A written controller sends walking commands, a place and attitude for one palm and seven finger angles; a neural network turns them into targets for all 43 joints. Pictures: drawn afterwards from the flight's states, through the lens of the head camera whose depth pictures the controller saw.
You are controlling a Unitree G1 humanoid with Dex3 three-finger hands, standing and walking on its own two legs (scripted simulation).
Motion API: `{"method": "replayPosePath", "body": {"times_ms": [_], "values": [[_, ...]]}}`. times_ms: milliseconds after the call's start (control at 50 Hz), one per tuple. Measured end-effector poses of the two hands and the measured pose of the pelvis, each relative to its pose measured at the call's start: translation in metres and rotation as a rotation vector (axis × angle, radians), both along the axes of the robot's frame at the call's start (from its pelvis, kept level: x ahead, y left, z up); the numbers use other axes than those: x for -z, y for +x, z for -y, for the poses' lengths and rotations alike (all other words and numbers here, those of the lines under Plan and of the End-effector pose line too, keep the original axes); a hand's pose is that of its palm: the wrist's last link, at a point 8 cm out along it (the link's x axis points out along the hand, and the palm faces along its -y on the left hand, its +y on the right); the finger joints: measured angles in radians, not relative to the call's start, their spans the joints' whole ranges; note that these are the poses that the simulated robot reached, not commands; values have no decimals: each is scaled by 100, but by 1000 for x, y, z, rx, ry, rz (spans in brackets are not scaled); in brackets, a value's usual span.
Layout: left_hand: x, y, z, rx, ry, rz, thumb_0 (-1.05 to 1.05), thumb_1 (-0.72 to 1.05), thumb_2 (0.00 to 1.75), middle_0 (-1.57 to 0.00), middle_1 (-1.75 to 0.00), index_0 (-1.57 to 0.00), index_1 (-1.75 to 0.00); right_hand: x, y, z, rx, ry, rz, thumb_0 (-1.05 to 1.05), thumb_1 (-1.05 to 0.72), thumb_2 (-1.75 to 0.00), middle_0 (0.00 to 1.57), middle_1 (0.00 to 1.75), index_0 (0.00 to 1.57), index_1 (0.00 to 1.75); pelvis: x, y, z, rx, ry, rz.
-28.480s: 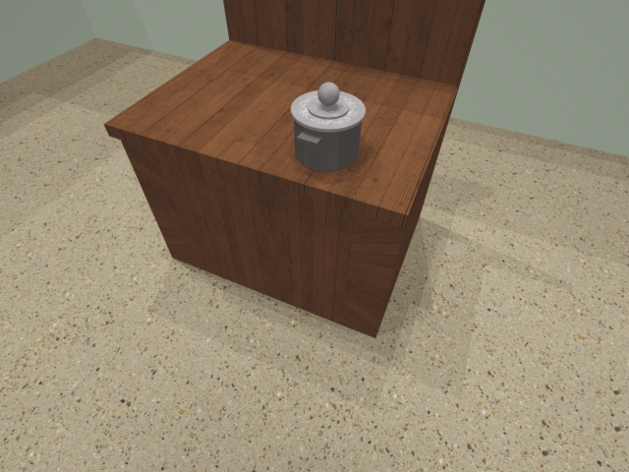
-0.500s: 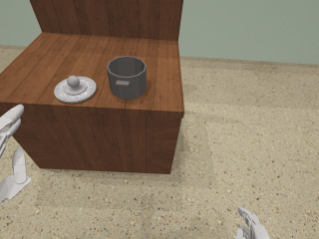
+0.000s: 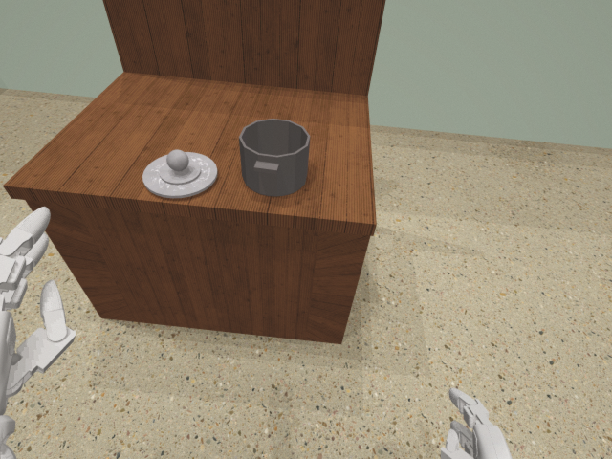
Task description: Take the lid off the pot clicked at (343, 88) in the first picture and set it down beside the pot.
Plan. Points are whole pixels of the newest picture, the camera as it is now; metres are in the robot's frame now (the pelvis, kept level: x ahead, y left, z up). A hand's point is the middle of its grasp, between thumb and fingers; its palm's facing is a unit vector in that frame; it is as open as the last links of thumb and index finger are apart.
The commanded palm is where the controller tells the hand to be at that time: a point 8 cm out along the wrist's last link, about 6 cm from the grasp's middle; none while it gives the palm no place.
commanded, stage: let the arm hang, fingers relaxed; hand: left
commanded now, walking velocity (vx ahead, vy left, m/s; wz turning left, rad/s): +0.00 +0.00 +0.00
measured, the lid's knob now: (177, 160) +0.77 +0.35 -0.07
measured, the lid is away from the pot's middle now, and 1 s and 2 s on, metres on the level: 0.24 0.24 0.24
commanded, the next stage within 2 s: look to check the result in 1.18 s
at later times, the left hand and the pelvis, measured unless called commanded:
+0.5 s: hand out of the picture +0.01 +0.18 -0.18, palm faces +0.06 -0.98 -0.17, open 7.1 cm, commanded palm none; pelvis +0.02 +0.00 +0.00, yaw +3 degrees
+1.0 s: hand out of the picture +0.08 +0.15 -0.18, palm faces +0.05 -0.98 -0.20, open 7.2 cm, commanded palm none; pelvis +0.06 -0.02 +0.00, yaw +1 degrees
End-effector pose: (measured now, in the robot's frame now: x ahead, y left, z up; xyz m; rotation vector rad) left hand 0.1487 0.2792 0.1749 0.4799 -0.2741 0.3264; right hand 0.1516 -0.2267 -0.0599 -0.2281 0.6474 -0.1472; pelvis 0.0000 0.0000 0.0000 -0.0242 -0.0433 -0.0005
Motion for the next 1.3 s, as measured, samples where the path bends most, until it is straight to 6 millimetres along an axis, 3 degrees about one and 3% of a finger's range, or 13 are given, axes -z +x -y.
{"method": "replayPosePath", "body": {"times_ms": [100,140,200,260,300,380,500,620,760,900,1000,1140,1300], "values": [[12,13,-8,-8,6,-46,1,89,90,-21,-30,-21,-30,5,9,-7,-27,20,-13,1,-90,-90,20,30,20,30,0,7,-3,-16,4,-8],[55,28,-16,-19,-36,-215,1,89,90,-20,-30,-21,-30,20,11,-4,-62,29,-76,1,-90,-90,20,30,20,30,3,8,-6,-39,4,-26],[149,35,-21,-89,-191,-589,0,90,90,-20,-30,-20,-30,41,7,5,-51,30,-187,1,-90,-90,20,30,20,30,8,8,-9,-50,8,-41],[235,9,-3,-128,-334,-941,0,91,90,-20,-30,-20,-30,52,-9,12,-11,20,-276,1,-90,-90,20,30,20,30,11,12,-8,-48,14,-41],[278,-19,18,-128,-418,-1131,1,91,90,-19,-29,-20,-30,54,-26,16,17,4,-341,1,-91,-90,20,29,20,30,11,14,-6,-44,17,-37],[326,-79,57,-139,-557,-1403,1,93,90,-20,-30,-20,-30,53,-63,22,62,-30,-488,1,-91,-90,20,29,20,30,7,18,-2,-38,13,-35],[330,-141,48,-253,-569,-1587,0,98,89,-20,-30,-21,-30,59,-104,24,95,-27,-667,1,-91,-90,20,29,20,30,2,24,4,-47,3,-39],[315,-165,41,-341,-529,-1668,0,94,89,-20,-30,-20,-30,73,-114,16,106,38,-724,1,-91,-90,20,29,19,30,-1,32,6,-41,6,-42],[310,-142,52,-340,-512,-1637,1,92,90,-20,-30,-20,-30,86,-108,1,104,110,-728,1,-91,-90,20,29,20,30,-1,42,11,-31,12,-43],[317,-96,77,-259,-535,-1564,1,92,90,-20,-30,-20,-30,86,-105,4,128,117,-730,1,-93,-90,20,29,20,30,-1,51,16,-21,17,-39],[320,-79,77,-250,-531,-1546,2,95,90,-20,-30,-20,-30,82,-103,8,150,110,-732,1,-92,-90,20,29,20,30,-1,57,21,-17,17,-38],[320,-70,77,-254,-536,-1538,1,94,90,-20,-30,-20,-30,82,-100,9,160,108,-742,0,-91,-90,20,29,19,30,-1,64,22,-19,15,-37],[320,-74,78,-270,-545,-1565,1,93,90,-20,-30,-20,-30,84,-95,5,160,114,-754,0,-91,-90,20,29,19,30,-2,69,21,-19,14,-39]]}}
